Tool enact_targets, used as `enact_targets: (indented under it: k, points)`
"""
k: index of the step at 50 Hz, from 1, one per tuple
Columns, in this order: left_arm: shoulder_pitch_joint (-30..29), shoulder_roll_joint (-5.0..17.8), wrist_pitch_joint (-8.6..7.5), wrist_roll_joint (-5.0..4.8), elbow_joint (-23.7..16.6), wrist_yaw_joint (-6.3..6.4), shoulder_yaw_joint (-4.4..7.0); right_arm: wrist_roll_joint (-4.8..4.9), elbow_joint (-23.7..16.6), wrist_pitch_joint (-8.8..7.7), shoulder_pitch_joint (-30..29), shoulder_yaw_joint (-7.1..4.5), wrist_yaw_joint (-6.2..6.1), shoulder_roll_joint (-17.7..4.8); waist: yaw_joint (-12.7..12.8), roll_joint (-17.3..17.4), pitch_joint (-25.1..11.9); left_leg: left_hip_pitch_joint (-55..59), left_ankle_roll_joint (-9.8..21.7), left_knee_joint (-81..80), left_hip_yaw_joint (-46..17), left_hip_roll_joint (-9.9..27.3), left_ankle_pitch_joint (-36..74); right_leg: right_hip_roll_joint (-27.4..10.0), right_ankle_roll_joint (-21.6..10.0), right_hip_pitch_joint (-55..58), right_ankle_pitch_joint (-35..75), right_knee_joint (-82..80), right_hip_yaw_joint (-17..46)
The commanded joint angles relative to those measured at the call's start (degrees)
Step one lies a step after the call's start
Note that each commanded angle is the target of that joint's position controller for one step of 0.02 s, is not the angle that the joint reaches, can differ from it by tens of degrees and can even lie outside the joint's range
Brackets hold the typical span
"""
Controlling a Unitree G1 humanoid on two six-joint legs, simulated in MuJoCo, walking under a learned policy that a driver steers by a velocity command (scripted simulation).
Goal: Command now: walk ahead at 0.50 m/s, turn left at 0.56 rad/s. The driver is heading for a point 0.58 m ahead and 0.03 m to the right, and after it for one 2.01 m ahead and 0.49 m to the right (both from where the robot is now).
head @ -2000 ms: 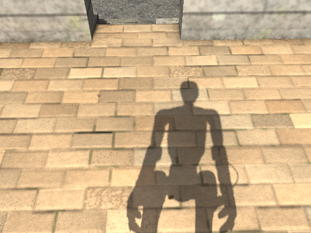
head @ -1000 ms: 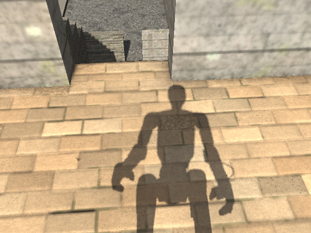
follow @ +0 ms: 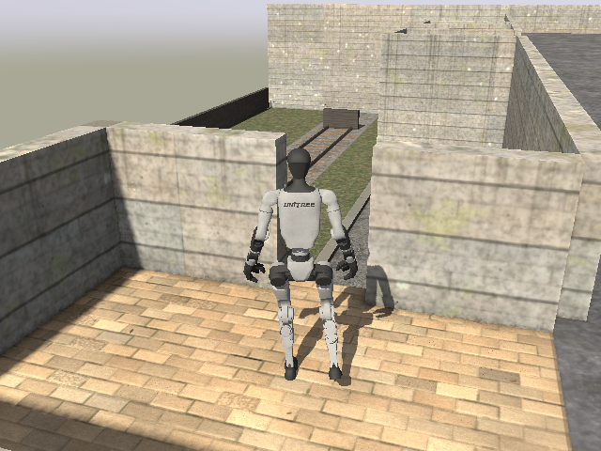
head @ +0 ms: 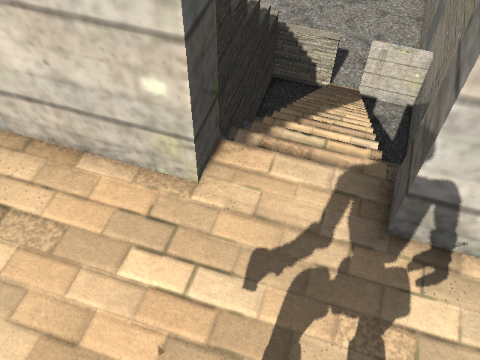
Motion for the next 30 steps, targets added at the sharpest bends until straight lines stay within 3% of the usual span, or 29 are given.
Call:
enact_targets:
  k: [1, 5, 8, 12, 15, 16, 17, 18, 19, 20, 21, 22, 24, 25, 27, 30]
  points:
    - [1.6, 5.8, 0.13, 1.05, -4.7, 0.37, 1.97, -0.04, -4.3, -0.95, 0.8, -1.21, -0.72, -5.4, 1.8, 1.7, -6.7, 13.3, 10.4, -14.9, -18.1, 13.1, 17.2, -2.7, 1.4, -11.8, 4.9, -4.2, 0.6]
    - [-3.2, 5.0, 1.39, 1.65, -7.0, 1.19, 1.98, -0.31, -4.3, -0.77, 3.9, -1.96, -2.48, -8.8, 1.1, 3.4, -4.5, 8.1, 9.2, -14.3, -14.1, 11.4, 29.7, -0.6, 4.8, -12.3, 10.7, -14.6, -1.2]
    - [-9.5, 2.8, 1.43, 1.44, -9.3, 0.83, 1.05, 0.07, -4.3, 0.71, 5.7, -1.98, -3.41, -8.4, -1.0, 5.7, -5.2, 7.6, 6.4, -10.8, -12.0, 8.7, 31.4, 3.0, 4.8, -9.7, 18.2, -28.2, -1.8]
    - [-12.1, 4.0, 1.09, 0.85, -10.1, -0.62, 0.97, 0.04, -4.1, 1.87, 7.0, -1.60, -4.27, -7.7, -3.0, 7.3, -7.0, 10.7, 4.5, -7.4, -15.1, 10.9, 24.8, 5.3, 3.8, -5.2, 25.4, -38.4, -1.4]
    - [-8.4, 6.4, 0.19, 1.69, -9.6, -1.17, 1.77, -0.32, -4.3, 1.79, 5.1, -1.15, -4.76, -6.7, -0.8, 8.0, -7.4, 14.9, 3.1, -1.2, -19.4, 12.8, 24.5, 4.8, 0.5, -1.6, 23.4, -43.5, 0.1]
    - [-5.1, 6.7, -0.37, 2.29, -8.8, -1.14, 1.90, -0.28, -4.7, 1.67, 3.5, -0.81, -4.74, -5.8, 1.4, 7.2, -8.3, 14.8, 1.7, 3.1, -18.6, 10.7, 24.8, 4.6, -1.0, 3.5, 28.8, -48.2, -0.9]
    - [-2.1, 8.9, -0.84, 3.59, -8.7, -0.91, 2.19, -1.06, -5.6, 1.33, 4.1, -0.07, -4.58, -3.8, 1.9, 3.0, -12.9, 11.9, -0.5, 11.6, -16.6, 6.5, 18.4, -1.0, -3.4, 13.6, 46.7, -47.0, 3.1]
    - [0.4, 11.1, -0.54, 4.91, -8.9, -0.70, 2.30, -1.21, -5.0, 1.00, 12.7, 0.55, -4.46, -1.8, -0.8, -9.0, -19.1, -0.3, -3.9, 27.0, -13.3, -0.1, -9.3, -13.5, -12.8, 29.8, 70.0, -43.0, 15.8]
    - [2.8, 7.7, 0.41, 3.41, -7.7, -0.97, 1.75, -0.76, -4.2, 1.12, 17.4, 0.66, -4.04, -3.9, -1.3, -17.0, -24.9, -6.3, -6.3, 36.0, -12.6, -1.1, -31.0, -20.5, -19.3, 33.5, 63.8, -45.5, 28.4]
    - [0.5, 5.3, 1.04, 1.62, -8.6, -1.31, 0.96, -0.14, -3.2, 2.09, 15.6, -0.45, -3.91, -8.4, -0.7, -9.8, -21.0, -8.6, -7.5, 40.9, -13.9, 1.7, -29.1, -18.7, -18.2, 28.4, 45.7, -47.5, 28.4]
    - [-2.0, 4.3, 1.92, 1.36, -9.1, -1.37, 0.49, -0.06, -3.7, 3.48, 10.0, -0.81, -4.21, -9.1, 0.0, -5.3, -15.7, -10.4, -8.7, 42.9, -11.6, 3.2, -25.8, -15.4, -15.4, 23.1, 33.3, -49.1, 23.9]
    - [-4.8, 3.1, 2.66, 1.60, -9.3, -1.51, -0.27, -0.40, -3.9, 4.84, 7.6, -0.88, -4.47, -8.4, -0.5, -3.3, -11.4, -10.1, -9.3, 40.4, -10.1, 4.7, -23.5, -12.8, -13.6, 16.2, 24.3, -51.6, 19.9]
    - [-8.7, 3.8, 3.79, 2.29, -9.1, -1.57, -0.33, -0.76, -3.8, 6.39, 7.0, -0.38, -4.70, -5.4, -2.4, -6.2, -6.6, -3.2, -9.6, 30.2, -6.6, 6.6, -18.8, -7.0, -10.4, 4.8, 14.5, -56.0, 12.3]
    - [-9.0, 4.3, 4.11, 2.52, -8.8, -1.48, -0.12, -0.82, -3.3, 6.35, 7.5, 0.06, -4.77, -3.8, -2.3, -7.9, -6.2, 0.1, -9.7, 25.4, -4.6, 6.2, -17.8, -4.8, -9.9, 2.6, 14.9, -56.7, 9.1]
    - [-7.4, 4.5, 4.30, 2.38, -7.8, -1.09, 0.03, -1.08, -2.7, 5.73, 6.8, 0.56, -4.91, -2.4, -1.2, -8.7, -8.2, 3.4, -9.4, 17.8, -3.5, 6.3, -16.4, -4.5, -10.7, 4.6, 16.7, -56.0, 7.4]
    - [-6.5, 4.9, 4.78, 1.52, -7.0, -0.70, 0.03, -0.95, -1.7, 5.37, 6.0, 0.32, -4.75, -3.3, -0.8, -8.0, -9.8, 7.5, -8.3, 8.0, -3.0, 6.4, -8.8, -5.7, -11.0, 6.6, 8.9, -55.2, 8.8]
